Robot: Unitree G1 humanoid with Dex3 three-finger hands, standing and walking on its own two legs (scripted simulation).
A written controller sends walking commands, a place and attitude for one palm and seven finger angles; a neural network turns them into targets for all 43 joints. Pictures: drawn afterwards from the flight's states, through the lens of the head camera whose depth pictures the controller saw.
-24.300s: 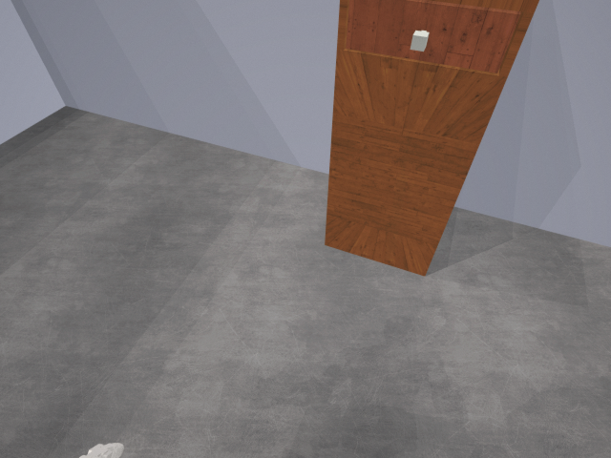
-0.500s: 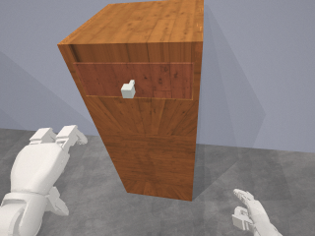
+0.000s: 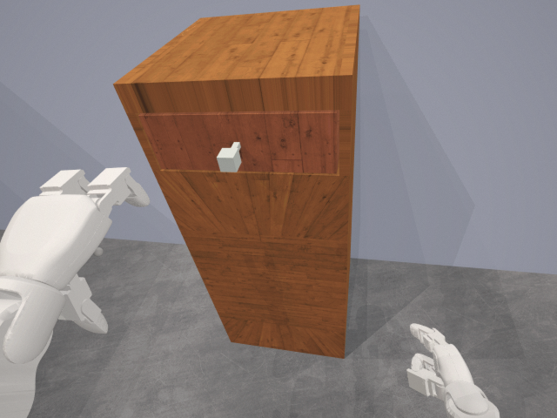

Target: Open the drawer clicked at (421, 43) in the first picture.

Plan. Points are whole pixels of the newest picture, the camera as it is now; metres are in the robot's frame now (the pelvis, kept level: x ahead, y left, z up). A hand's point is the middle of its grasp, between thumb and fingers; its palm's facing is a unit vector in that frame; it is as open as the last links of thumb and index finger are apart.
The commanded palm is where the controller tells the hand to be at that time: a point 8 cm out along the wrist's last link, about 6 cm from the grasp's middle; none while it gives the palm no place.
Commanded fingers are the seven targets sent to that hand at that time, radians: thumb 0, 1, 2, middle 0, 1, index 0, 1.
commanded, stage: lift the hand off the handle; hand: left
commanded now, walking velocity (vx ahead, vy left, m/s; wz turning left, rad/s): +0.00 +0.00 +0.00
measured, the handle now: (232, 154) +0.52 +0.19 +0.13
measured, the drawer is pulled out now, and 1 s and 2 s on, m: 0.00 0.00 0.00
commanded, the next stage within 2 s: draw the hand back to the body in 0.50 s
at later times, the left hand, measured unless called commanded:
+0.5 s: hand (74, 203) +0.21 +0.22 +0.29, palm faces +0.32 +0.00 -0.95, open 13.9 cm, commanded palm +0.15 +0.22 +0.34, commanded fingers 0.00 -0.50 0.30 -0.30 -1.20 -0.30 -1.20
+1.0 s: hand (61, 218) +0.21 +0.24 +0.27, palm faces +0.29 -0.01 -0.96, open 13.9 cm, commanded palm +0.14 +0.25 +0.34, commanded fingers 0.00 -0.50 0.30 -0.30 -1.20 -0.30 -1.20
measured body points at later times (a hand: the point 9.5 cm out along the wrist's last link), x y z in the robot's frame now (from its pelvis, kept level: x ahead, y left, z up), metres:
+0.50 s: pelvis -0.03 +0.00 +0.00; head -0.05 -0.07 +0.44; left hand +0.19 +0.21 +0.34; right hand +0.22 -0.20 -0.09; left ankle +0.00 +0.13 -0.74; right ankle +0.03 -0.10 -0.74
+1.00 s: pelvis -0.03 +0.00 -0.01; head -0.05 -0.06 +0.44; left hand +0.19 +0.24 +0.32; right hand +0.22 -0.19 -0.09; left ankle +0.00 +0.13 -0.74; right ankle +0.03 -0.10 -0.74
